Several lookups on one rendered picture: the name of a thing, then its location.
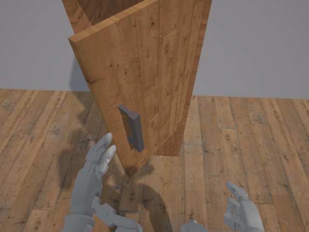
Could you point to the right robot hand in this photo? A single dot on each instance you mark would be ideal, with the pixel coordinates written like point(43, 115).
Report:
point(246, 215)

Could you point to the robot left thigh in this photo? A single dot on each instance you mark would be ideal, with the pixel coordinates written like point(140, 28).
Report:
point(139, 229)

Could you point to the robot thigh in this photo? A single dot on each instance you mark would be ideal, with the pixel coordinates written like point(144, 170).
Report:
point(139, 229)
point(193, 227)

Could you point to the left robot hand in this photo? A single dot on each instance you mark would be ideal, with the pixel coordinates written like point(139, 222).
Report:
point(88, 182)

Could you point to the handle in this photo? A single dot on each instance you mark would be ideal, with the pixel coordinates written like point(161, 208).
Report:
point(135, 125)

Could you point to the robot right thigh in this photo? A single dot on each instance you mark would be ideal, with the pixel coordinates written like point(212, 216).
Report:
point(193, 227)

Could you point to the cupboard door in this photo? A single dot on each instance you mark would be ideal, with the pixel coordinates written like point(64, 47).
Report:
point(141, 58)

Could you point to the left robot forearm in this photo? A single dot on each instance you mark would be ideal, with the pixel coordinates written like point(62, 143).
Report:
point(78, 223)

